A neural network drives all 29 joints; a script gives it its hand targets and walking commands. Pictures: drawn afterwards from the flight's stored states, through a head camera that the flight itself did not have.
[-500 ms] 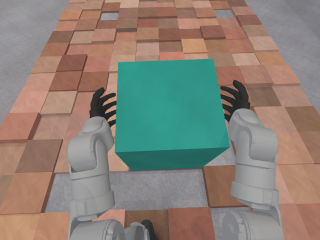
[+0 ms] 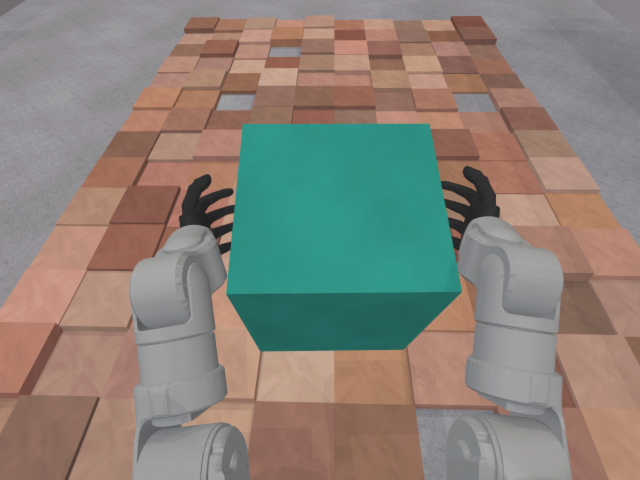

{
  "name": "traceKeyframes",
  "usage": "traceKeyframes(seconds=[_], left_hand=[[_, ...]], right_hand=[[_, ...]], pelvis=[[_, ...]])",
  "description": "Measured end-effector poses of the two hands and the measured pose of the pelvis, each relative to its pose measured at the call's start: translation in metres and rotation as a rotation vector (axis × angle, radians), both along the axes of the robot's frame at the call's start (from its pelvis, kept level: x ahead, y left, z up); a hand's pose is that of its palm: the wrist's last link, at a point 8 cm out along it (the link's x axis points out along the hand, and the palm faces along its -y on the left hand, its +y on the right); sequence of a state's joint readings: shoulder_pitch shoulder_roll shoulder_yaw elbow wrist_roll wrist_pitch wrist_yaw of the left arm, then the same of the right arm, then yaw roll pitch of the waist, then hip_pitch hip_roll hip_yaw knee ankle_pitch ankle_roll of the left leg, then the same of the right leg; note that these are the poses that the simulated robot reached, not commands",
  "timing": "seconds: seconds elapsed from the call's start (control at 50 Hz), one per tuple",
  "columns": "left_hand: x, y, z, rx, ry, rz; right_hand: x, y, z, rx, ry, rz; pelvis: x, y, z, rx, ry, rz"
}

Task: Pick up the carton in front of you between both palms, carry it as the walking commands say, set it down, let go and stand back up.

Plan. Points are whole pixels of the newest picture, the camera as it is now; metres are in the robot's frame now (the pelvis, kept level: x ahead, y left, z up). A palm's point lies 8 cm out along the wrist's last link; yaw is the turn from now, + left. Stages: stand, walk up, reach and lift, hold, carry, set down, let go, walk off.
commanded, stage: carry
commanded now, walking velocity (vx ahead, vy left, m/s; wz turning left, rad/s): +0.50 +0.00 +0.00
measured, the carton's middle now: (334, 252) +0.38 +0.01 +0.09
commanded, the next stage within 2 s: none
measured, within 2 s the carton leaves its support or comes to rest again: neither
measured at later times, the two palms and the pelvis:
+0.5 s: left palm (258, 114) +0.68 +0.15 +0.11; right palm (435, 122) +0.65 -0.16 +0.11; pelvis +0.31 +0.03 +0.03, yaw -2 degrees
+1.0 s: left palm (290, 9) +0.96 +0.11 +0.19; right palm (437, 8) +0.97 -0.20 +0.18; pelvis +0.61 -0.04 +0.03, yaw -2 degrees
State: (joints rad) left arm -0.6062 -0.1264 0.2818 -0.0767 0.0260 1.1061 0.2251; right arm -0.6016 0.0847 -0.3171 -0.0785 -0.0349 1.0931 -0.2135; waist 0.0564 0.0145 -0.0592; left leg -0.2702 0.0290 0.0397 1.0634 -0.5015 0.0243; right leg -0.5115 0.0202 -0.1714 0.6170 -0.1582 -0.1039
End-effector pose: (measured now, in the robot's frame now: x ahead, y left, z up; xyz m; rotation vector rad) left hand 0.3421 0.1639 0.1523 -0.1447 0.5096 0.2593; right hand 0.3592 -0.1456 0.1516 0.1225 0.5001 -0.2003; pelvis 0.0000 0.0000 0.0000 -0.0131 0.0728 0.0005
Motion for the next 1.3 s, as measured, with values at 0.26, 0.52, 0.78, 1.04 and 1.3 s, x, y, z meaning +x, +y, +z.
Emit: traceKeyframes(seconds=[0.26,0.52,0.78,1.04,1.3], left_hand=[[0.155,-0.01,-0.024,-0.025,0.081,-0.012],[0.345,-0.02,-0.037,-0.021,0.1,-0.105],[0.496,-0.047,0.036,0.044,-0.074,-0.048],[0.645,-0.057,0.031,0.006,0.039,-0.036],[0.838,-0.065,-0.057,-0.034,0.184,-0.111]], right_hand=[[0.152,-0.01,-0.029,0.034,0.087,-0.048],[0.297,-0.015,-0.035,0.063,0.098,-0.129],[0.467,-0.046,0.037,0.022,-0.069,-0.048],[0.641,-0.057,0.024,0.046,0.055,-0.067],[0.79,-0.06,-0.051,0.061,0.185,-0.131]], pelvis=[[0.153,-0.001,0.018,0.024,0.026,-0.016],[0.323,0.027,0.032,0.04,0.022,-0.037],[0.49,-0.022,0.033,0.059,-0.003,-0.022],[0.641,-0.039,0.031,0.039,0.024,-0.049],[0.824,-0.017,0.019,0.039,0.017,-0.059]])
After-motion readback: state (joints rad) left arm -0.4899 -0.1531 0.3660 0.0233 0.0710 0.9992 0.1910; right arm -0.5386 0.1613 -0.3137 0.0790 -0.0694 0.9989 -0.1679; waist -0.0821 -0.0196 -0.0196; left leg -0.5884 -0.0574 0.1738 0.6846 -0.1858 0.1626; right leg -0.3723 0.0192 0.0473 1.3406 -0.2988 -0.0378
